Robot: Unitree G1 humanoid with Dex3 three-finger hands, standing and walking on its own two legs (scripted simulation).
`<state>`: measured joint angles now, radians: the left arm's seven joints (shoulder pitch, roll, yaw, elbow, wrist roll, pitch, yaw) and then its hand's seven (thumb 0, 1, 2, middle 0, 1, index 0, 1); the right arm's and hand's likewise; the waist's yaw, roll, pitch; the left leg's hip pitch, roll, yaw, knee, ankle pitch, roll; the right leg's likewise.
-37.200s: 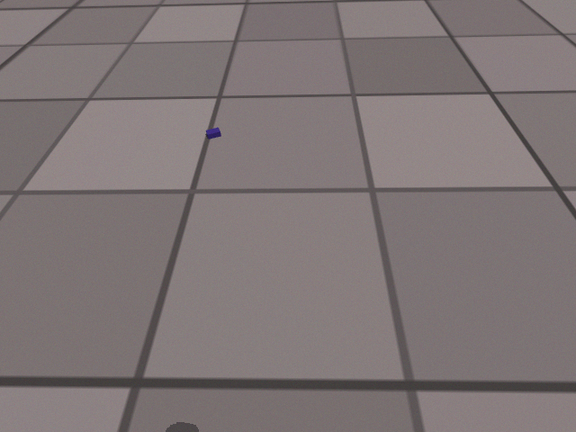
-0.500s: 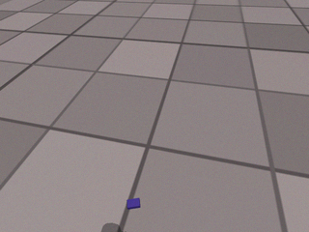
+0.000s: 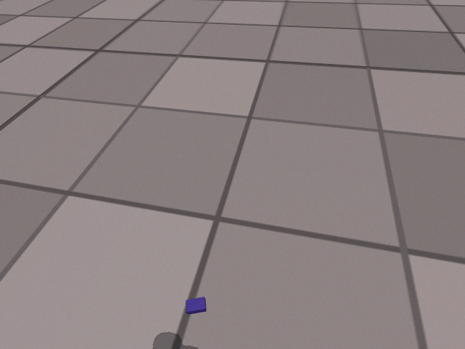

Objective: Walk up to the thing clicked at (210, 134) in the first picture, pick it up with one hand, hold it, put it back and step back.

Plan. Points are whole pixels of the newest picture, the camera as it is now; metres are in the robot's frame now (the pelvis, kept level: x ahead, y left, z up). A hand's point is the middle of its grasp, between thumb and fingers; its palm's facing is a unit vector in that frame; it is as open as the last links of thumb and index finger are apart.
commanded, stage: stand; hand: left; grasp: from above
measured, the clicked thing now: (196, 305) +0.44 +0.24 -0.77
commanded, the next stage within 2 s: step back in 1.18 s
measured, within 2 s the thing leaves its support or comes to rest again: neither
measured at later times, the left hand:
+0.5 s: hand out of the picture +0.08 +0.24 -0.16, palm faces +0.02 -0.94 -0.33, open 7.4 cm
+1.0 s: hand out of the picture +0.09 +0.24 -0.16, palm faces +0.01 -0.94 -0.34, open 7.4 cm
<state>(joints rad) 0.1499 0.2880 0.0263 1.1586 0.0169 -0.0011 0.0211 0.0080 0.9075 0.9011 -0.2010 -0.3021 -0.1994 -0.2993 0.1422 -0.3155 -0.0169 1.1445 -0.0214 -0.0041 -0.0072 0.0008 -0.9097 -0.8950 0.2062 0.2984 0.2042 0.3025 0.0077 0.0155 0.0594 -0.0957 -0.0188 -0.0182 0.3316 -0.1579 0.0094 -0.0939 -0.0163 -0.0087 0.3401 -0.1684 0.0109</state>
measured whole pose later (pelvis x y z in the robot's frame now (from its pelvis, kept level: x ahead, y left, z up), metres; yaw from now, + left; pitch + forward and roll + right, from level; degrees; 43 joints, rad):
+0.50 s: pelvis +0.01 +0.00 +0.00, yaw +0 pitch -4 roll +0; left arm 0.12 0.31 0.03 1.15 0.01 0.00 0.01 0.01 0.91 0.90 -0.20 -0.30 -0.20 -0.30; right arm 0.12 -0.33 -0.01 1.15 -0.02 -0.01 -0.01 0.00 -0.91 -0.89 0.21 0.30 0.20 0.30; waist 0.00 0.01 0.06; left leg -0.08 -0.01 -0.01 0.31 -0.16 0.00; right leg -0.09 -0.01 0.00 0.32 -0.17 0.01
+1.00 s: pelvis +0.01 -0.01 +0.00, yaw +0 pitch -3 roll +0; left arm 0.11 0.33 0.02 1.14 0.01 -0.01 0.01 0.01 0.91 0.90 -0.20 -0.30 -0.20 -0.30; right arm 0.12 -0.34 0.00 1.14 -0.02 -0.01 0.00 0.00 -0.91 -0.89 0.21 0.30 0.20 0.30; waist 0.00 0.00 0.05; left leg -0.08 -0.01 -0.01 0.30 -0.16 0.00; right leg -0.08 -0.01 0.00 0.31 -0.17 0.00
